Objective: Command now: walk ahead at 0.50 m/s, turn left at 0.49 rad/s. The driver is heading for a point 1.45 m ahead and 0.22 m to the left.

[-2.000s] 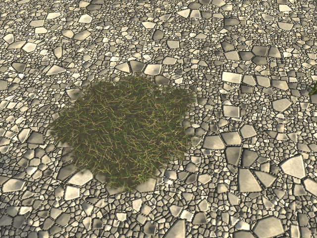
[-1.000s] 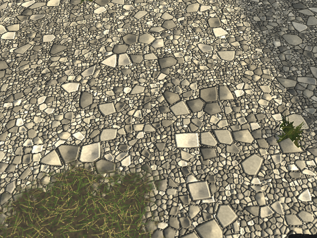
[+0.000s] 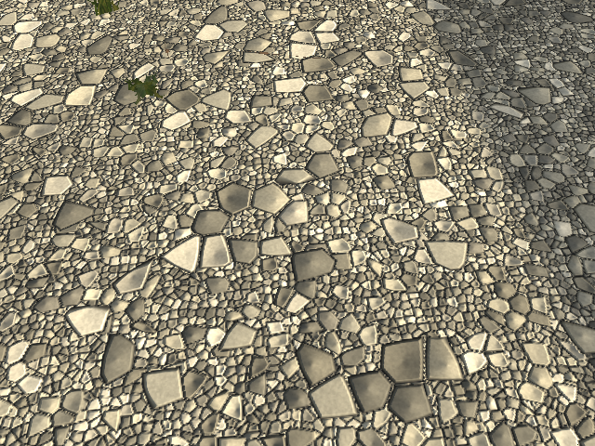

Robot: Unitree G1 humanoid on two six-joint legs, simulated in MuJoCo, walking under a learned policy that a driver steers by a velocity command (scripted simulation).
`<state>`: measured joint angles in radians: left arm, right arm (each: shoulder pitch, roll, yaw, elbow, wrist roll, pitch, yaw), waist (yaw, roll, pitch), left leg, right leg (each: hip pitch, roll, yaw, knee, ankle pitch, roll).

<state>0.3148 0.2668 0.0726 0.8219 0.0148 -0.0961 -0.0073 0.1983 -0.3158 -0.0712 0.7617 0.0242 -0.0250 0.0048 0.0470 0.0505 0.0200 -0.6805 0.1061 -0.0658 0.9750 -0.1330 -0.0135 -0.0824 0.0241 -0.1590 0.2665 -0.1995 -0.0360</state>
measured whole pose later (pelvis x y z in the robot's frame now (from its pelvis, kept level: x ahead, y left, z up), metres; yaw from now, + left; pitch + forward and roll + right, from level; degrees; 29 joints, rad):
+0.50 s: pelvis +0.27 +0.08 +0.00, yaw +17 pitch +1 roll +0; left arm 0.09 0.31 0.06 0.73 0.01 -0.09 0.00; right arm 0.32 -0.27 -0.06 0.72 0.01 -0.05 0.01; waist -0.05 -0.03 0.04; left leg -0.19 -0.10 -0.07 0.34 -0.17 0.10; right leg -0.64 -0.11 0.07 0.89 -0.17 0.05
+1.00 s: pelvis +0.56 +0.10 +0.00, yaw +20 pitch +1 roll -1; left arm 0.33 0.26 0.04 0.84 0.00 -0.09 -0.02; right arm 0.21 -0.30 -0.06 0.72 0.00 -0.06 0.00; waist 0.05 0.04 0.02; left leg -0.63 0.10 -0.05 0.95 -0.20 0.00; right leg -0.15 0.07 -0.03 0.29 -0.17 -0.07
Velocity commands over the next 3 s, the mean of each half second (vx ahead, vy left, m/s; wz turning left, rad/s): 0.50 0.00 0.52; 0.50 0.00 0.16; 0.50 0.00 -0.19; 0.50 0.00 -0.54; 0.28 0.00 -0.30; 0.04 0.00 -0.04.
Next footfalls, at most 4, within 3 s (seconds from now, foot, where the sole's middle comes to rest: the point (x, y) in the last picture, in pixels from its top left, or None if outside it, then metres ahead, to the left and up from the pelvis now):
0.24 left None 0.28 0.16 -0.78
0.74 right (317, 392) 0.62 0.03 -0.78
1.26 left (192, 312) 0.82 0.36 -0.78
1.78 right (278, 220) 1.14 0.16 -0.78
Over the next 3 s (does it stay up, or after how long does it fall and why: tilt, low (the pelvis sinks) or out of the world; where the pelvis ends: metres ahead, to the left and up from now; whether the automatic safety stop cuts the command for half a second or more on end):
stays up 1.37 0.22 -0.01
